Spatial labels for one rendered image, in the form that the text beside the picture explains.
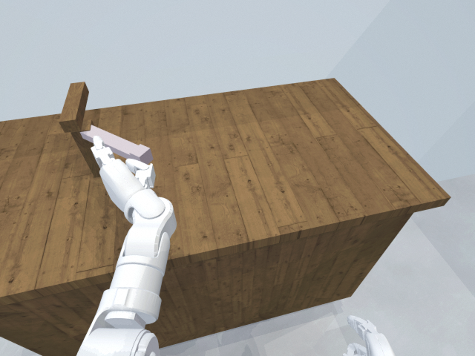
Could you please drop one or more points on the left robot upper arm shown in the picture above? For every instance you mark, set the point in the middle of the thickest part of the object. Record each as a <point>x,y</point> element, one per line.
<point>120,342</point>

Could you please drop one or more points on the counter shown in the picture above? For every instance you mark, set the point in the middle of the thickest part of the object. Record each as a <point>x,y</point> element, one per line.
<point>285,198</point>

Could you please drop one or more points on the right robot hand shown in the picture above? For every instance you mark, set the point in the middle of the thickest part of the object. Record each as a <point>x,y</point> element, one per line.
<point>376,344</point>

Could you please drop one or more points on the left robot forearm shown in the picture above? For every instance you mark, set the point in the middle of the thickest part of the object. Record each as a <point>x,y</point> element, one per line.
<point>132,301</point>

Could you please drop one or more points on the left robot hand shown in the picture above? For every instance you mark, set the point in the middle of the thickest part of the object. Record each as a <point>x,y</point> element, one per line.
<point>117,176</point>

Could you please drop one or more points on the tap lever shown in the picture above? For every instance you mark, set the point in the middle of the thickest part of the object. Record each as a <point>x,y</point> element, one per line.
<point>120,146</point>

